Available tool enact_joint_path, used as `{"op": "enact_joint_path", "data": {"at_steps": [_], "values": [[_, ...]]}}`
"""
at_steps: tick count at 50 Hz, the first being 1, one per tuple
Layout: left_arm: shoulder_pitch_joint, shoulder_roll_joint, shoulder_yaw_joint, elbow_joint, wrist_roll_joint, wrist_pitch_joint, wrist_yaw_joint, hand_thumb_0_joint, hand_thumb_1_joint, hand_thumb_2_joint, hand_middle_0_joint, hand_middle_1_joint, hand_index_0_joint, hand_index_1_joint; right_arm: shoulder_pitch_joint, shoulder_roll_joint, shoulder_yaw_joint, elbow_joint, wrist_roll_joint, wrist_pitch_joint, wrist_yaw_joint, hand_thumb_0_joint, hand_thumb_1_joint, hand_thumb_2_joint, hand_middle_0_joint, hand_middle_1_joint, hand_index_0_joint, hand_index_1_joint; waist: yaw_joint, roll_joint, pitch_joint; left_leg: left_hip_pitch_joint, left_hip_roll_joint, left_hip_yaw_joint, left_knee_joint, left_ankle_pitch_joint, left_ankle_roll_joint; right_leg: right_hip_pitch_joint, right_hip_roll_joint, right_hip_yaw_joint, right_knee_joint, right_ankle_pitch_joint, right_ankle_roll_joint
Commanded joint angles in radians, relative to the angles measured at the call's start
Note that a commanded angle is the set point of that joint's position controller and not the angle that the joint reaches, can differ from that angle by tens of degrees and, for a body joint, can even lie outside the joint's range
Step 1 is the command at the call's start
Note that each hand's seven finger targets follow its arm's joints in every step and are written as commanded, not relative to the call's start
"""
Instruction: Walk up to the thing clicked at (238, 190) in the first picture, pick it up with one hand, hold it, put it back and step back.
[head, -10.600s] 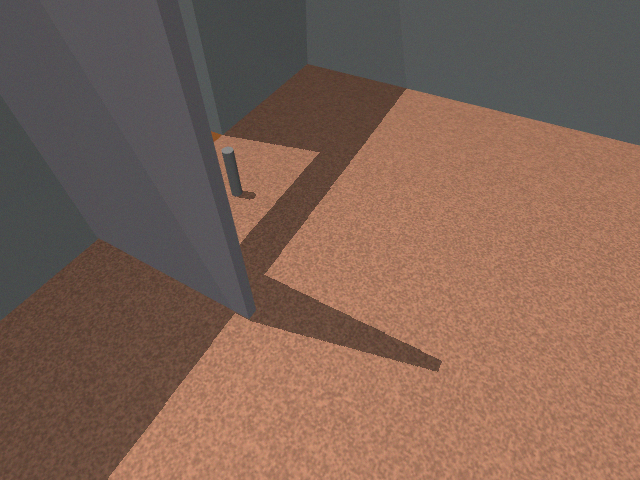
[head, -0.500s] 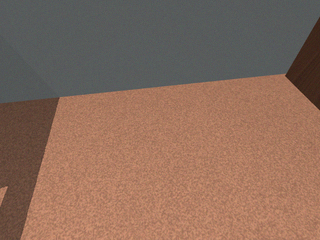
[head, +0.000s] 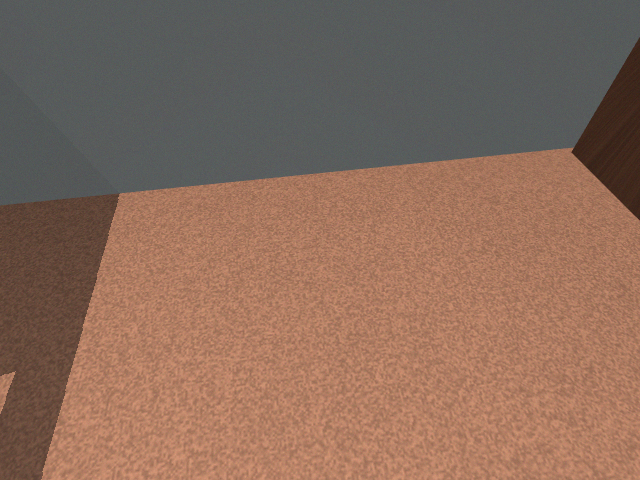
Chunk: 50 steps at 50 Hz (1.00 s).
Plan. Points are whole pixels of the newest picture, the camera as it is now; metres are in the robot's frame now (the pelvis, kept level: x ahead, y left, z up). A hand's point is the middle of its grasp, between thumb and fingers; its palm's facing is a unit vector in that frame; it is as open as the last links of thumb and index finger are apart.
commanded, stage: stand
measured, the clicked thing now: out of the picture +0.08 +1.16 -0.66
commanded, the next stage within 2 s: walk up in 0.46 s
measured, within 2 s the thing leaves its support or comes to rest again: neither
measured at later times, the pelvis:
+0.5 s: pelvis +0.00 +0.00 +0.00, yaw +0 degrees
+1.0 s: pelvis +0.14 -0.04 -0.01, yaw +2 degrees
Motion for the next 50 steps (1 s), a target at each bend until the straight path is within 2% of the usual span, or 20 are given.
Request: {"op": "enact_joint_path", "data": {"at_steps": [1,22,23,24,26,27,28,29,31,33,34,35,36,37,39,40,42,44,46,50], "values": [[-0.034,0.210,0.040,-0.059,0.004,-0.025,0.013,0.000,0.900,0.900,-0.200,-0.300,-0.200,-0.300,-0.050,-0.219,-0.044,-0.058,0.007,-0.027,-0.010,0.000,-0.900,-0.900,0.200,0.300,0.200,0.300,0.005,0.015,-0.086,0.059,0.114,-0.093,-0.033,0.163,0.033,-0.041,-0.107,0.076,-0.047,0.143,-0.041],[-0.035,0.210,0.039,-0.060,0.003,-0.023,0.014,0.000,0.900,0.900,-0.200,-0.300,-0.200,-0.300,-0.035,-0.212,-0.041,-0.057,0.005,-0.026,-0.011,0.000,-0.900,-0.900,0.200,0.300,0.200,0.300,0.001,0.009,-0.059,0.040,0.107,-0.089,-0.043,0.142,0.028,-0.054,-0.106,0.076,-0.049,0.116,-0.040],[0.016,0.299,0.097,-0.112,0.019,-0.036,-0.014,0.000,0.900,0.900,-0.200,-0.300,-0.200,-0.300,0.035,-0.300,-0.104,-0.106,-0.010,-0.038,0.014,0.000,-0.900,-0.900,0.200,0.300,0.200,0.300,-0.004,0.012,-0.149,0.072,0.069,-0.102,0.016,-0.411,0.097,-0.063,-0.038,0.048,0.048,-0.350,-0.081],[0.008,0.291,0.102,-0.111,0.031,-0.038,-0.022,0.000,0.900,0.900,-0.200,-0.300,-0.200,-0.300,0.053,-0.316,-0.118,-0.099,-0.019,-0.039,0.023,0.000,-0.900,-0.900,0.200,0.300,0.200,0.300,-0.011,0.050,-0.093,0.038,0.109,-0.160,-0.005,-0.568,0.123,-0.175,-0.043,0.052,0.113,-0.454,-0.093],[-0.055,0.232,0.098,-0.153,0.037,-0.038,-0.039,0.000,0.900,0.900,-0.200,-0.300,-0.200,-0.300,0.069,-0.328,-0.140,-0.124,-0.019,-0.036,0.031,0.000,-0.900,-0.900,0.200,0.300,0.200,0.300,-0.035,0.131,0.051,0.015,0.218,-0.293,-0.094,-0.629,0.187,-0.378,-0.007,-0.011,0.284,-0.355,-0.078],[-0.064,0.223,0.098,-0.172,0.037,-0.039,-0.044,0.000,0.900,0.900,-0.200,-0.300,-0.200,-0.300,0.081,-0.345,-0.152,-0.135,-0.021,-0.042,0.033,0.000,-0.900,-0.900,0.200,0.300,0.200,0.300,-0.043,0.170,0.097,0.040,0.292,-0.366,-0.141,-0.558,0.239,-0.456,-0.008,-0.008,0.383,-0.255,-0.067],[-0.071,0.228,0.102,-0.184,0.033,-0.042,-0.045,0.000,0.900,0.900,-0.200,-0.300,-0.200,-0.300,0.090,-0.354,-0.160,-0.151,-0.023,-0.049,0.032,0.000,-0.900,-0.900,0.200,0.300,0.200,0.300,-0.051,0.158,0.088,0.073,0.339,-0.417,-0.161,-0.485,0.283,-0.495,-0.047,0.043,0.393,-0.291,-0.068],[-0.072,0.246,0.108,-0.190,0.034,-0.048,-0.052,0.000,0.900,0.900,-0.200,-0.300,-0.200,-0.300,0.117,-0.351,-0.160,-0.160,-0.021,-0.054,0.034,0.000,-0.900,-0.900,0.200,0.300,0.200,0.300,-0.056,0.130,0.042,0.050,0.324,-0.419,-0.170,-0.519,0.285,-0.460,-0.048,0.062,0.435,-0.334,-0.061],[0.028,0.246,0.117,-0.185,0.020,-0.047,-0.066,0.000,0.900,0.900,-0.200,-0.300,-0.200,-0.300,0.018,-0.362,-0.165,-0.211,-0.023,-0.052,0.040,0.000,-0.900,-0.900,0.200,0.300,0.200,0.300,0.006,0.204,0.016,-0.037,0.305,-0.342,-0.177,-0.543,0.253,-0.334,-0.070,0.051,0.364,-0.305,-0.065],[0.242,0.237,0.131,-0.114,0.021,-0.057,-0.057,0.000,0.900,0.900,-0.200,-0.300,-0.200,-0.300,-0.126,-0.307,-0.157,-0.256,-0.023,-0.037,0.047,0.000,-0.900,-0.900,0.200,0.300,0.200,0.300,0.137,0.136,-0.046,-0.202,0.160,-0.117,0.037,-0.449,0.161,0.016,-0.005,-0.043,0.148,-0.068,-0.063],[0.371,0.279,0.154,-0.065,0.029,-0.064,-0.043,0.000,0.900,0.900,-0.200,-0.300,-0.200,-0.300,-0.121,-0.240,-0.138,-0.268,-0.031,-0.028,0.044,0.000,-0.900,-0.900,0.200,0.300,0.200,0.300,0.190,-0.037,-0.088,-0.393,0.066,-0.015,0.284,-0.465,0.113,0.260,0.025,-0.050,0.105,-0.096,-0.053],[0.464,0.394,0.189,-0.071,0.044,-0.069,-0.028,0.000,0.900,0.900,-0.200,-0.300,-0.200,-0.300,-0.099,-0.152,-0.107,-0.298,-0.026,-0.028,0.044,0.000,-0.900,-0.900,0.200,0.300,0.200,0.300,0.237,-0.359,-0.039,-0.681,-0.096,0.043,0.646,-0.525,0.060,0.308,-0.207,0.382,-0.106,-0.510,-0.097],[0.313,0.444,0.183,-0.146,0.047,-0.073,-0.023,0.000,0.900,0.900,-0.200,-0.300,-0.200,-0.300,-0.112,-0.202,-0.115,-0.315,-0.014,-0.024,0.036,0.000,-0.900,-0.900,0.200,0.300,0.200,0.300,0.174,-0.217,0.064,-0.692,-0.082,-0.177,0.735,-0.416,0.036,0.077,-0.406,0.696,-0.276,-0.762,-0.195],[0.187,0.415,0.169,-0.202,0.036,-0.079,-0.025,0.000,0.900,0.900,-0.200,-0.300,-0.200,-0.300,-0.074,-0.262,-0.126,-0.280,-0.005,-0.031,0.040,0.000,-0.900,-0.900,0.200,0.300,0.200,0.300,0.102,-0.053,0.140,-0.646,-0.019,-0.225,0.752,-0.302,0.043,0.007,-0.404,0.644,-0.265,-0.703,-0.236],[0.094,0.330,0.144,-0.229,0.018,-0.094,-0.018,0.000,0.900,0.900,-0.200,-0.300,-0.200,-0.300,0.051,-0.271,-0.130,-0.228,0.001,-0.039,0.047,0.000,-0.900,-0.900,0.200,0.300,0.200,0.300,0.021,-0.037,0.134,-0.586,0.017,-0.215,0.729,-0.157,0.030,0.016,-0.263,0.364,-0.217,-0.408,-0.175],[0.072,0.312,0.138,-0.241,0.013,-0.097,-0.016,0.000,0.900,0.900,-0.200,-0.300,-0.200,-0.300,0.085,-0.268,-0.125,-0.218,0.002,-0.041,0.050,0.000,-0.900,-0.900,0.200,0.300,0.200,0.300,0.003,-0.062,0.116,-0.525,0.034,-0.204,0.687,-0.123,0.026,-0.010,-0.236,0.270,-0.209,-0.293,-0.172],[0.099,0.292,0.132,-0.245,0.006,-0.103,-0.019,0.000,0.900,0.900,-0.200,-0.300,-0.200,-0.300,0.117,-0.252,-0.124,-0.212,-0.002,-0.037,0.065,0.000,-0.900,-0.900,0.200,0.300,0.200,0.300,0.009,-0.088,0.104,-0.463,0.026,-0.156,0.602,-0.072,0.004,-0.020,-0.201,0.125,-0.183,-0.103,-0.175],[0.137,0.308,0.140,-0.255,0.013,-0.104,-0.016,0.000,0.900,0.900,-0.200,-0.300,-0.200,-0.300,0.067,-0.236,-0.119,-0.254,-0.004,-0.033,0.076,0.000,-0.900,-0.900,0.200,0.300,0.200,0.300,0.036,-0.109,0.107,-0.466,0.036,-0.139,0.495,-0.057,-0.001,0.006,-0.209,0.085,-0.158,-0.029,-0.201],[0.178,0.316,0.144,-0.258,0.013,-0.101,-0.017,0.000,0.900,0.900,-0.200,-0.300,-0.200,-0.300,-0.003,-0.230,-0.116,-0.289,-0.008,-0.034,0.083,0.000,-0.900,-0.900,0.200,0.300,0.200,0.300,0.066,-0.109,0.106,-0.447,0.031,-0.102,0.399,-0.034,0.009,0.025,-0.194,0.040,-0.124,0.062,-0.189],[0.222,0.319,0.136,-0.269,0.009,-0.092,-0.018,0.000,0.900,0.900,-0.200,-0.300,-0.200,-0.300,-0.059,-0.219,-0.119,-0.332,-0.013,-0.041,0.083,0.000,-0.900,-0.900,0.200,0.300,0.200,0.300,0.083,-0.095,0.063,-0.343,0.013,0.031,0.266,-0.006,0.050,0.063,-0.207,-0.003,-0.040,0.305,-0.188]]}}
